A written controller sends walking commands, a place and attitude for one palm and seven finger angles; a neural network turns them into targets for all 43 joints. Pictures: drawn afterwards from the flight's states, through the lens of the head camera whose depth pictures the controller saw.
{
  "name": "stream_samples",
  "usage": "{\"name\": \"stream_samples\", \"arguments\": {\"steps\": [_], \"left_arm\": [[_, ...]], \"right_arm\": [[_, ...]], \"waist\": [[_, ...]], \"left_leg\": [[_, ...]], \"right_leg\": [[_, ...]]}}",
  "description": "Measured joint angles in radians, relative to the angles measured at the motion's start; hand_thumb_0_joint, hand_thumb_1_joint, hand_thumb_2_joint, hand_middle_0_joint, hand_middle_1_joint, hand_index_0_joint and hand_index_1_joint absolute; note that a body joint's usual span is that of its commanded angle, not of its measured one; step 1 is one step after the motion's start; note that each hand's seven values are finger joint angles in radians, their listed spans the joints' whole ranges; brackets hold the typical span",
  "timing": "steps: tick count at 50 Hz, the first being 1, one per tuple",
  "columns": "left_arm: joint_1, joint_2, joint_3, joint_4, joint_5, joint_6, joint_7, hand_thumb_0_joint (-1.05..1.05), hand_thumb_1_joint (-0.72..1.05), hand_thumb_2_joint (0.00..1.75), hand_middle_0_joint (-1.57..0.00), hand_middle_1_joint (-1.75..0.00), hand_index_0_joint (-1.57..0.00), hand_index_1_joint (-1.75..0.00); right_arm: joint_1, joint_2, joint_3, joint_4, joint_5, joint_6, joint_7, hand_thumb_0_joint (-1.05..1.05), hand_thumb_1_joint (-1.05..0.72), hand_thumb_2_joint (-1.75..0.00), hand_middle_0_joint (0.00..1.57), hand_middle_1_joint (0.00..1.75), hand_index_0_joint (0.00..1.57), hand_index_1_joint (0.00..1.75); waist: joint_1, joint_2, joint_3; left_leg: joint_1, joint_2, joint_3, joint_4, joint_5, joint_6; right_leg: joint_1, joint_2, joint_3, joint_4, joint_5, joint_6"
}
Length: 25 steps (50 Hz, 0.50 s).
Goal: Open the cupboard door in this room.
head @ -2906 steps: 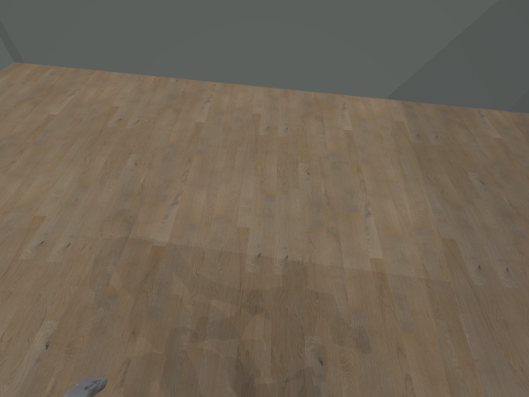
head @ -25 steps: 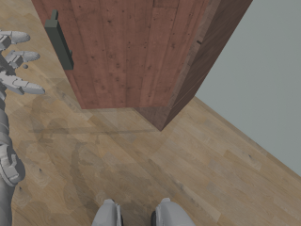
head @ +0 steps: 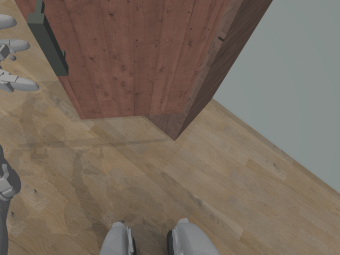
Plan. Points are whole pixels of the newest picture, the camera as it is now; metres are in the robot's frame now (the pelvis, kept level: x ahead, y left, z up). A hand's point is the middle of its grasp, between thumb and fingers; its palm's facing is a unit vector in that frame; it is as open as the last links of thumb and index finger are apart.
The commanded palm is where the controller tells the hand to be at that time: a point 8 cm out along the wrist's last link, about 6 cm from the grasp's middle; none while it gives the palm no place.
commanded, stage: move the hooked fingers beside the handle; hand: left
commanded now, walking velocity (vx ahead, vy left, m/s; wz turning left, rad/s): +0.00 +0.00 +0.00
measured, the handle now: (52, 41) +0.56 +0.20 +0.08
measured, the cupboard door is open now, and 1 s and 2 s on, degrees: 48 48 48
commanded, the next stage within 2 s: slide the fingers in behind the handle in 0.52 s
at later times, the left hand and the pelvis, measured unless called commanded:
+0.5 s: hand (15, 63) +0.50 +0.26 +0.09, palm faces +0.04 -1.00 +0.00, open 14.0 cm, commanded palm +0.49 +0.30 +0.08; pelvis +0.00 -0.01 +0.00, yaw +1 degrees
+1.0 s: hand (33, 61) +0.51 +0.23 +0.08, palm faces +0.03 -1.00 -0.01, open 14.0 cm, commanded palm +0.49 +0.27 +0.08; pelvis -0.01 -0.01 +0.00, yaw +1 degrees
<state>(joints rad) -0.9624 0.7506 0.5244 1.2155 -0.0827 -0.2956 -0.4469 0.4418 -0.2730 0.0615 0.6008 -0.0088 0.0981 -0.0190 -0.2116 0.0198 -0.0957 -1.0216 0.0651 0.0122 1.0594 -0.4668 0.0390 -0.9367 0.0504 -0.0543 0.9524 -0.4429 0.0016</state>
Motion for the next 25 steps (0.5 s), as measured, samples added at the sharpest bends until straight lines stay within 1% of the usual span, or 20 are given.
{"name": "stream_samples", "arguments": {"steps": [3, 7, 11, 16, 20, 25], "left_arm": [[0.036, -0.015, 0.0, -0.021, 0.004, 0.005, 0.006, -0.01, -0.5, 0.3, -0.3, -1.2, -0.3, -1.2], [0.059, -0.028, 0.005, -0.034, -0.008, -0.019, 0.015, -0.01, -0.5, 0.3, -0.3, -1.2, -0.3, -1.2], [0.042, -0.03, -0.024, -0.016, -0.019, -0.03, 0.013, -0.01, -0.5, 0.3, -0.3, -1.2, -0.3, -1.2], [0.033, -0.044, -0.059, -0.004, -0.024, -0.027, 0.002, -0.01, -0.5, 0.3, -0.3, -1.2, -0.3, -1.2], [0.025, -0.061, -0.064, 0.002, -0.024, -0.034, 0.01, -0.01, -0.5, 0.3, -0.3, -1.2, -0.3, -1.2], [0.027, -0.065, -0.036, -0.02, -0.011, -0.053, 0.032, -0.01, -0.5, 0.3, -0.3, -1.2, -0.3, -1.2]], "right_arm": [[0.003, 0.003, -0.002, -0.007, 0.0, 0.005, 0.003, 0.0, -0.9, -0.9, 0.21, 0.3, 0.21, 0.3], [-0.006, 0.005, -0.005, -0.007, 0.002, 0.003, 0.005, 0.0, -0.9, -0.9, 0.21, 0.3, 0.21, 0.3], [-0.022, 0.002, -0.006, -0.004, 0.006, 0.002, 0.002, 0.0, -0.9, -0.9, 0.21, 0.3, 0.21, 0.3], [-0.04, -0.007, -0.01, -0.003, 0.006, 0.002, -0.003, 0.0, -0.9, -0.9, 0.21, 0.3, 0.21, 0.3], [-0.053, -0.01, -0.011, -0.003, 0.005, -0.002, -0.005, 0.0, -0.9, -0.9, 0.21, 0.3, 0.21, 0.3], [-0.06, -0.006, -0.011, -0.004, 0.004, -0.008, -0.006, 0.0, -0.9, -0.9, 0.21, 0.3, 0.21, 0.3]], "waist": [[0.007, 0.002, -0.006], [0.016, -0.002, -0.009], [0.022, -0.004, -0.008], [0.03, -0.004, -0.009], [0.029, -0.007, -0.005], [0.021, -0.009, -0.003]], "left_leg": [[0.018, 0.0, 0.001, -0.01, -0.001, -0.001], [0.037, 0.001, -0.001, -0.014, -0.004, -0.002], [0.042, -0.003, -0.01, -0.01, -0.005, -0.004], [0.038, -0.008, -0.016, -0.007, -0.002, -0.005], [0.03, -0.01, -0.018, 0.0, 0.0, -0.006], [0.021, -0.005, -0.016, 0.01, 0.0, -0.009]], "right_leg": [[0.018, 0.001, 0.001, -0.011, 0.0, 0.0], [0.038, 0.002, 0.0, -0.016, -0.002, -0.001], [0.048, -0.001, -0.01, -0.013, -0.007, -0.004], [0.045, -0.006, -0.015, -0.007, -0.008, -0.004], [0.036, -0.008, -0.017, 0.004, -0.01, -0.006], [0.024, -0.004, -0.015, 0.016, -0.009, -0.009]]}}
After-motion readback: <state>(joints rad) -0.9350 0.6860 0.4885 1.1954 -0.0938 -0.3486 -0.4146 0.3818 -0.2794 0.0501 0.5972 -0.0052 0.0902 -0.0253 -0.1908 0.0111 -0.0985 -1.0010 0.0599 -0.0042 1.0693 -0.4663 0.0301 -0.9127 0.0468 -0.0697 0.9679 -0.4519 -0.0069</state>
